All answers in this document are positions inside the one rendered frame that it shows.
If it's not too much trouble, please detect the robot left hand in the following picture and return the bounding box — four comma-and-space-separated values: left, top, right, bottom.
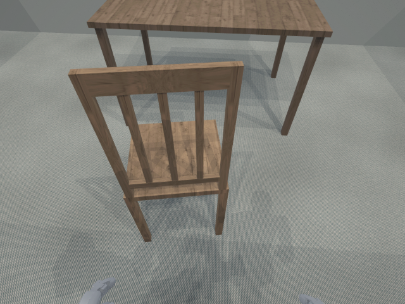
78, 277, 116, 304

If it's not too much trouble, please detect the table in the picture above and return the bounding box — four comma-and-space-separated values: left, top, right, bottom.
87, 0, 333, 136

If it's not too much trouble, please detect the chair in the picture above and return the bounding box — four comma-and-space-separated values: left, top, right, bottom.
68, 61, 244, 242

